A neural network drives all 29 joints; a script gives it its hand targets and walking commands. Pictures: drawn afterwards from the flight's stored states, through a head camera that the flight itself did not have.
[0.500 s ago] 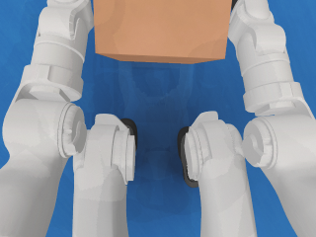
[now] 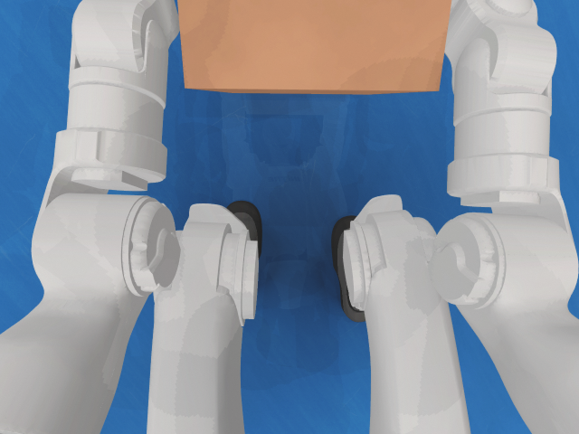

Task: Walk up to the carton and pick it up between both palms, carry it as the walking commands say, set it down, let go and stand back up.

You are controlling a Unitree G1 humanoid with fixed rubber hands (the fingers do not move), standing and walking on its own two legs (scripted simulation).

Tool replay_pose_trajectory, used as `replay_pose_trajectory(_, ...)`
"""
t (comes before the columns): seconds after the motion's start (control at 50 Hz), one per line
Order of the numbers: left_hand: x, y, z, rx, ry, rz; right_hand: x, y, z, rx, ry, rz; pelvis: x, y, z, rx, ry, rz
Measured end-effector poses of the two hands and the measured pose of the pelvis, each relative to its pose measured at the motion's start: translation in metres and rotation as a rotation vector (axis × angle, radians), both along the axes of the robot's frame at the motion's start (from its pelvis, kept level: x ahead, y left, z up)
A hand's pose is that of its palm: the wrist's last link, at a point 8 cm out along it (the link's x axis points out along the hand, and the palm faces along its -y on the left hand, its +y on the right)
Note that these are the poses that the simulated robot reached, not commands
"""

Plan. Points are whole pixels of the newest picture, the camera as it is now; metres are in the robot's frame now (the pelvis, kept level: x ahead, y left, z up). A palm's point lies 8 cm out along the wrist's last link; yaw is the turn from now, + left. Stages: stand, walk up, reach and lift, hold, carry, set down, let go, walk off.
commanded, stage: reach and lift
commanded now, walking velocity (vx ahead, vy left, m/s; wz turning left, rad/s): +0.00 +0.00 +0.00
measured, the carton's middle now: out of the picture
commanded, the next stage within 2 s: none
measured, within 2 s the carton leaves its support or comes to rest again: neither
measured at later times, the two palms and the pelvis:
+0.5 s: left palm out of the picture +0.54 +0.15 -0.07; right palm out of the picture +0.54 -0.14 -0.06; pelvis -0.01 -0.01 +0.05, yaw +1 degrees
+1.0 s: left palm out of the picture +0.52 +0.15 +0.01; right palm out of the picture +0.51 -0.14 +0.01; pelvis -0.03 +0.00 +0.09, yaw +1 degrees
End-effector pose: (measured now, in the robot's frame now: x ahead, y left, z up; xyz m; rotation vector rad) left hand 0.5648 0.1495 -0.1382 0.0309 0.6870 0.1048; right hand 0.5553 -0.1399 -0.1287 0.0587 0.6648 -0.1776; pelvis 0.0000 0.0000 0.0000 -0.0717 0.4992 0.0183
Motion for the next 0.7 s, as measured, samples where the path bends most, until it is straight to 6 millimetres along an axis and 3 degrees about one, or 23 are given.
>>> replay_pose_trajectory(0.44, -0.022, -0.003, 0.063, -0.02, -0.011, 0.043, -0.016, -0.003, 0.062, 0.013, -0.015, 0.012, -0.011, -0.015, 0.044, 0.04, -0.044, 0.0)
replay_pose_trajectory(0.7, -0.033, -0.002, 0.094, -0.024, -0.03, 0.026, -0.029, -0.001, 0.097, 0.008, -0.034, -0.001, -0.019, -0.011, 0.064, 0.027, -0.07, 0.009)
